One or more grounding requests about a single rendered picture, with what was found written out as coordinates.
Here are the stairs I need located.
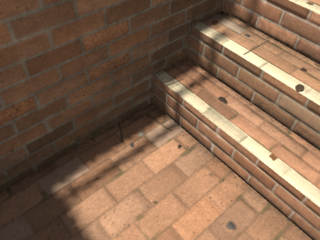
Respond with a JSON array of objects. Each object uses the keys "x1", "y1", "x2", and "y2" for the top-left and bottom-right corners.
[{"x1": 152, "y1": 0, "x2": 320, "y2": 240}]

